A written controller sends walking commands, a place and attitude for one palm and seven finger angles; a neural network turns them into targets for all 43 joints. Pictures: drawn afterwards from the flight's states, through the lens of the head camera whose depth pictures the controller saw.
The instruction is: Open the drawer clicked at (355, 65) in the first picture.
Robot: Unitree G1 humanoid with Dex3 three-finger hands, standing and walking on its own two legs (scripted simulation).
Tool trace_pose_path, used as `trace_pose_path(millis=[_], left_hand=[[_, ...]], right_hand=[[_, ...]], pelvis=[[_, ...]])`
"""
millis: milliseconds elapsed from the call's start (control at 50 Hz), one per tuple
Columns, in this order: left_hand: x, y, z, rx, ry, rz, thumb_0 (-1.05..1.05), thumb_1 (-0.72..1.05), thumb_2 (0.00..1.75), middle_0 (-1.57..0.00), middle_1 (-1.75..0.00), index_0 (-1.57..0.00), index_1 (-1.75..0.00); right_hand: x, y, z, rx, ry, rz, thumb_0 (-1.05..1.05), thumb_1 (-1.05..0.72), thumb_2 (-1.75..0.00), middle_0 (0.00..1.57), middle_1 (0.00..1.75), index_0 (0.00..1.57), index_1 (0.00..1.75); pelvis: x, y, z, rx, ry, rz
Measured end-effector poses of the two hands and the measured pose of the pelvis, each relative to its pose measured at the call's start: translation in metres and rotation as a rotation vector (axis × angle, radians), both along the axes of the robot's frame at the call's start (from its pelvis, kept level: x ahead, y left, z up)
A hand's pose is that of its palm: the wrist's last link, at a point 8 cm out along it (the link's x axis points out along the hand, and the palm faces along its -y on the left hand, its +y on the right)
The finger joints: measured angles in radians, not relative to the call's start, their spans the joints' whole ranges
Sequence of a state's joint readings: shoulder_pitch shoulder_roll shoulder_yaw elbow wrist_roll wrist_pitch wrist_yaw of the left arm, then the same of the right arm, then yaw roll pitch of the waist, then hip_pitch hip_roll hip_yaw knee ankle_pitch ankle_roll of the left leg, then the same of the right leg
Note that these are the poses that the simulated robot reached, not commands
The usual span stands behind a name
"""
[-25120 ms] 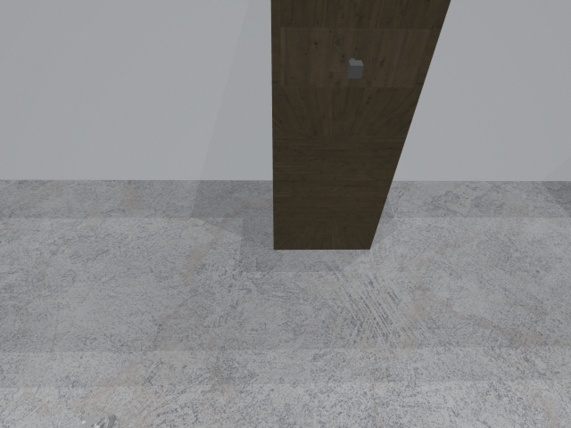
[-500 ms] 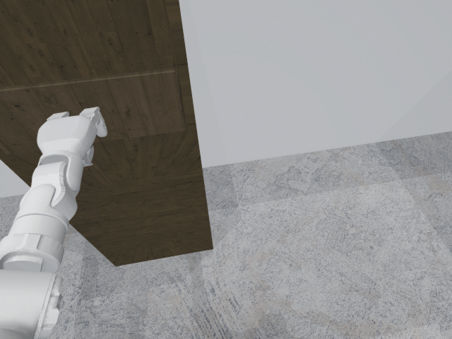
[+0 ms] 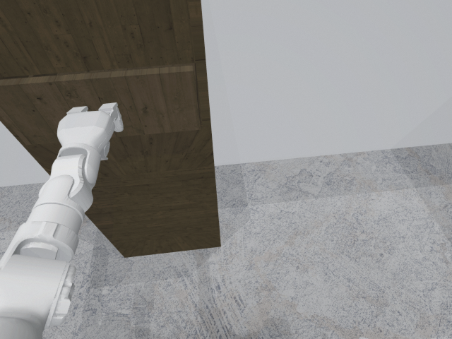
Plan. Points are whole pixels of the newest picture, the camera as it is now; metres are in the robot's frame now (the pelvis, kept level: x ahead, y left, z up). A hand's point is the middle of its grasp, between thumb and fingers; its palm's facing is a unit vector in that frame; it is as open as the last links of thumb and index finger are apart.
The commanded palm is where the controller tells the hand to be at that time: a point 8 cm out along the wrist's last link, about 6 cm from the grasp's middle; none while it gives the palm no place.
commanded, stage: pull the drawer open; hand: left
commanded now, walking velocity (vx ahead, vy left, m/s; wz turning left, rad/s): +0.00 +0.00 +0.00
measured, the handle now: (99, 124) +0.49 +0.26 +0.10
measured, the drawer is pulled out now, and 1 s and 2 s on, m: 0.02 0.08 0.18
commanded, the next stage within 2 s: none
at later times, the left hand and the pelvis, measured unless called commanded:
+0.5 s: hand (96, 168) +0.40 +0.25 +0.08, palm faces +0.05 -0.06 -1.00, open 6.3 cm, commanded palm +0.37 +0.26 +0.14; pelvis +0.01 +0.00 +0.01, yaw -1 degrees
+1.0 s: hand (94, 178) +0.38 +0.24 +0.08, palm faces +0.01 -0.08 -1.00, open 6.5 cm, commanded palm +0.32 +0.25 +0.14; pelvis +0.01 +0.00 +0.01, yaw -3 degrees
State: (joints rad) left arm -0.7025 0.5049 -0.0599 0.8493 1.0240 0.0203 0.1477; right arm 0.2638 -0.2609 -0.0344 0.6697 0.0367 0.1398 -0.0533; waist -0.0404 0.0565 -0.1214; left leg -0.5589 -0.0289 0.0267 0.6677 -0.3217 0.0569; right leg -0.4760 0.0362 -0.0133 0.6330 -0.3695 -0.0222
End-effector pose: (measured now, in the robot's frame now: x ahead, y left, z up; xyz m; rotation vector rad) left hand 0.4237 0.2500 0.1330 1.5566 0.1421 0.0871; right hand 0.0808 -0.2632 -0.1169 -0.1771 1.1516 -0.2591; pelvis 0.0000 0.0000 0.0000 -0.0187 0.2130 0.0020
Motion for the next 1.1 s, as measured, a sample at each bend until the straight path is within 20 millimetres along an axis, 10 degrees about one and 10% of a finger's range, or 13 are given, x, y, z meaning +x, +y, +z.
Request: trace_pose_path(millis=[260, 640, 900, 1100], left_hand=[[-0.010, 0.000, -0.001, -0.031, -0.025, -0.010, 0.02, 0.62, 0.74, -0.36, -1.35, -0.36, -1.35], [-0.045, -0.004, -0.002, -0.014, -0.046, -0.006, 0.00, 0.62, 0.75, -0.38, -1.35, -0.33, -1.35], [-0.050, -0.004, -0.001, -0.041, -0.017, 0.000, 0.02, 0.64, 0.72, -0.35, -1.35, -0.31, -1.35], [-0.091, -0.007, -0.004, -0.088, -0.067, -0.015, 0.04, 0.66, 0.75, -0.33, -1.35, -0.30, -1.35]], right_hand=[[-0.044, -0.010, 0.000, 0.001, 0.068, -0.099, 0.01, -0.90, -0.90, 0.20, 0.29, 0.20, 0.30], [0.069, 0.011, 0.019, 0.011, -0.180, 0.078, 0.01, -0.90, -0.90, 0.20, 0.29, 0.20, 0.30], [0.040, 0.007, 0.013, 0.032, -0.136, 0.032, 0.01, -0.90, -0.90, 0.20, 0.29, 0.20, 0.30], [0.038, -0.007, 0.016, 0.021, -0.139, 0.002, 0.01, -0.90, -0.90, 0.20, 0.29, 0.20, 0.30]], pelvis=[[0.005, 0.000, 0.003, 0.001, -0.003, -0.044], [0.005, 0.003, 0.005, 0.004, -0.051, -0.002], [0.005, -0.004, 0.007, 0.010, -0.060, -0.027], [0.019, -0.002, 0.009, 0.011, -0.068, -0.052]])
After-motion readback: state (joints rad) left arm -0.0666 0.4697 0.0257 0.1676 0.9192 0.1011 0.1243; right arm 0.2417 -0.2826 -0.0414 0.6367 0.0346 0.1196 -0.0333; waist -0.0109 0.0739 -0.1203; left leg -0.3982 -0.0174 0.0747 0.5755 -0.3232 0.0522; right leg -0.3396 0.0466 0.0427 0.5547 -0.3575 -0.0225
